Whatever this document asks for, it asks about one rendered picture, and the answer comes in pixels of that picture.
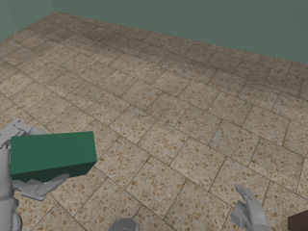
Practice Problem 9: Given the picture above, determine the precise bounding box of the robot left forearm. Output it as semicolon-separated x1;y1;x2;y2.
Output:
0;197;23;231

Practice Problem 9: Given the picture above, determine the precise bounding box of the robot left hand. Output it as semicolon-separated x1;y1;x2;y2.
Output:
0;118;70;202

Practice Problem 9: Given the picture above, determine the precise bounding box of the table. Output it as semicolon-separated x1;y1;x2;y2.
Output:
287;210;308;231

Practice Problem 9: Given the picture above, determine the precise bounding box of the sponge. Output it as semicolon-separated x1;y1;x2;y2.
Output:
10;131;97;183

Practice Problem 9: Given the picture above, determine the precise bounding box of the robot right hand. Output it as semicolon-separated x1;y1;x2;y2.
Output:
230;184;269;231

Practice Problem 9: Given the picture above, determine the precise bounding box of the left robot thigh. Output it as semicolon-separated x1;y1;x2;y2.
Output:
107;218;140;231

